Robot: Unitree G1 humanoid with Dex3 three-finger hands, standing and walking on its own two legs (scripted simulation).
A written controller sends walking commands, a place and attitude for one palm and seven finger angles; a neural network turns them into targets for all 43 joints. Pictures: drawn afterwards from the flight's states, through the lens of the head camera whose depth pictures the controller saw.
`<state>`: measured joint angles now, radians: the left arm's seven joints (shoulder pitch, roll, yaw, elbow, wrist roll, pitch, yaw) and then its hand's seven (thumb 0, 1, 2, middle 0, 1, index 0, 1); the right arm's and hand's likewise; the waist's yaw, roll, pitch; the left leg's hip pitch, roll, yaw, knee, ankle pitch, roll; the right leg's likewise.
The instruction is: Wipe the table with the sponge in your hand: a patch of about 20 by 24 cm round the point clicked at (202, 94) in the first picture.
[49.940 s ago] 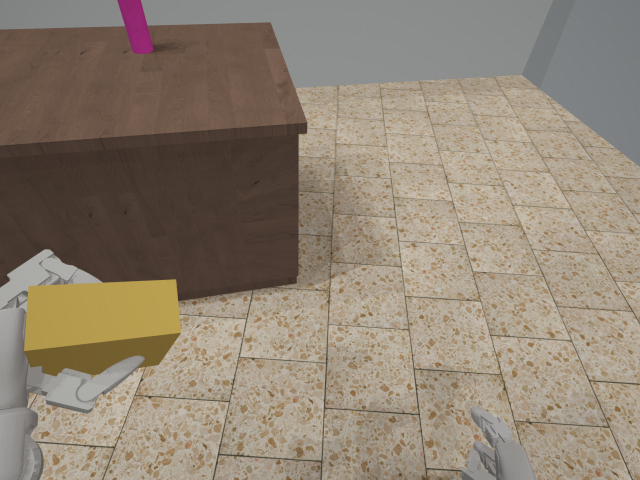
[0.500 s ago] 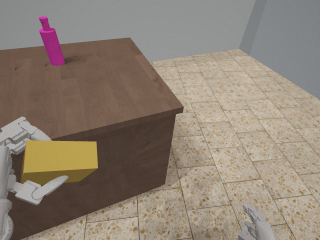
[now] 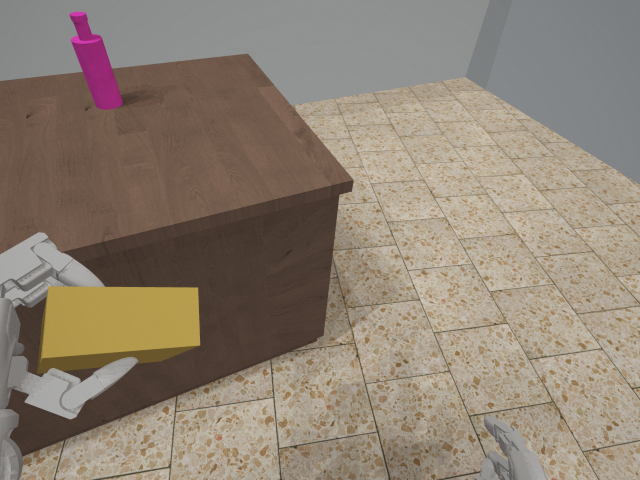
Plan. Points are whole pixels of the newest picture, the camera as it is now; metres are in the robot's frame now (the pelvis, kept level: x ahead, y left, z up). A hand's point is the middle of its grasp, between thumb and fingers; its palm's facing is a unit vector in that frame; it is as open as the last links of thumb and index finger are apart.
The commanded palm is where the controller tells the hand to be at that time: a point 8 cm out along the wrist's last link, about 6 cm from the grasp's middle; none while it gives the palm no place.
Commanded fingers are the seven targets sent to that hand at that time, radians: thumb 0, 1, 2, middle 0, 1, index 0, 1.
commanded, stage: stop stepping back and stand still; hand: left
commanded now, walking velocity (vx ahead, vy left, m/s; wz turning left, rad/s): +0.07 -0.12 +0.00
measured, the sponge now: (136, 330) +0.22 +0.19 +0.15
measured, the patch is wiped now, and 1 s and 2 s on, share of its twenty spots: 1.00 1.00 1.00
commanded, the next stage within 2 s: stand and wait in 0.16 s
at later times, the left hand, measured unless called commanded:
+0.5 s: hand (72, 285) +0.23 +0.24 +0.20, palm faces +0.44 -0.81 -0.39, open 9.6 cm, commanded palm +0.18 +0.28 +0.21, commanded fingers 0.00 0.10 1.30 -1.20 -1.60 -1.20 -1.60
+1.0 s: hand (67, 284) +0.24 +0.25 +0.19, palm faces +0.43 -0.82 -0.37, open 9.6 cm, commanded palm +0.19 +0.29 +0.21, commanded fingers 0.00 0.10 1.30 -1.20 -1.60 -1.20 -1.60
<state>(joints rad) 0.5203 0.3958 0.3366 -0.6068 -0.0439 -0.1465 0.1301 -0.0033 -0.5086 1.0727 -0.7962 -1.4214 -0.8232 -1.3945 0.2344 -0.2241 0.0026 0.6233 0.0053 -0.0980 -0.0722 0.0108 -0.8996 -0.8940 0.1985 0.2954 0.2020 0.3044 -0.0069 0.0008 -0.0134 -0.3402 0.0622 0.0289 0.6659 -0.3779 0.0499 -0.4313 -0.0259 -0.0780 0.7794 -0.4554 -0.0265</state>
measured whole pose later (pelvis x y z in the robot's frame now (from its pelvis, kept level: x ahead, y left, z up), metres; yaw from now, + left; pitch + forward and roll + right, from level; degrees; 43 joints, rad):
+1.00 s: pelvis +0.03 +0.01 +0.02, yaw +1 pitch -1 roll -1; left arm 0.47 0.36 0.33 -0.50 -0.06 -0.10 0.15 0.00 -0.51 1.07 -0.79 -1.43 -0.82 -1.40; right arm 0.18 -0.21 0.01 0.59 0.02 -0.05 -0.06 0.01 -0.90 -0.89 0.20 0.30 0.20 0.30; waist 0.02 0.03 0.00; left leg -0.26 0.03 0.02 0.50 -0.23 0.00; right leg -0.16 0.00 -0.06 0.43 -0.25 0.00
